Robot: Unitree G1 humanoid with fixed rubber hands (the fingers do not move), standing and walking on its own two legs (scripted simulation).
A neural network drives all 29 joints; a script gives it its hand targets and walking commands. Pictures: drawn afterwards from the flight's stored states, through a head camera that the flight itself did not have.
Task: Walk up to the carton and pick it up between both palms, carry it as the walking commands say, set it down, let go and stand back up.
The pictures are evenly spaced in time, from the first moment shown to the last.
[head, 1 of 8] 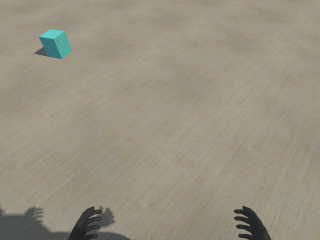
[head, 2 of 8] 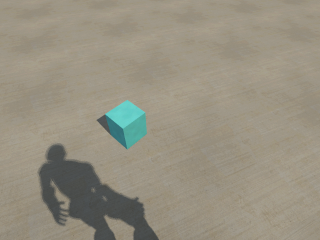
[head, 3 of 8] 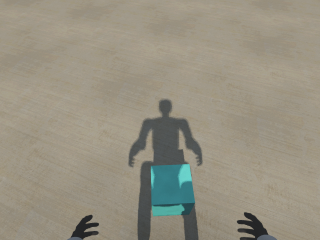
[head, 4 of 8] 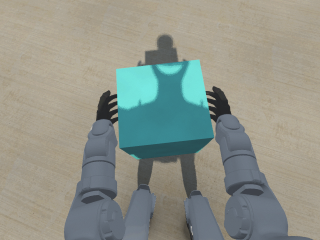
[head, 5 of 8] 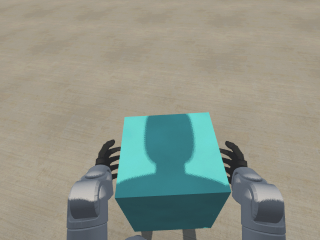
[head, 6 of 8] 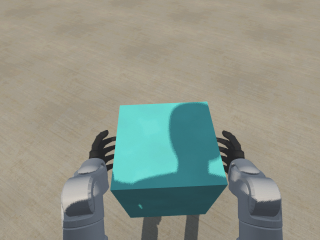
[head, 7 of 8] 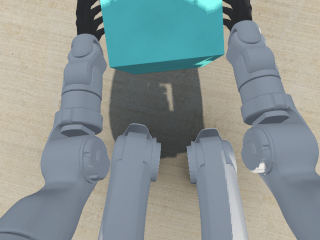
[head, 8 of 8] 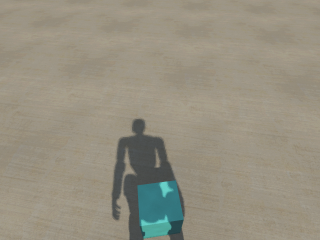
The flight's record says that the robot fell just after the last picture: no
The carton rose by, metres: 0.67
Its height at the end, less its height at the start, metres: +0.00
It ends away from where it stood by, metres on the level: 1.96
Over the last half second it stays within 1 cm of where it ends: yes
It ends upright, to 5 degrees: yes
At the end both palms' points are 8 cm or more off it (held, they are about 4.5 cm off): yes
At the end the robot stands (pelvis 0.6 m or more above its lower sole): yes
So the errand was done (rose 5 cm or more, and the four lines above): yes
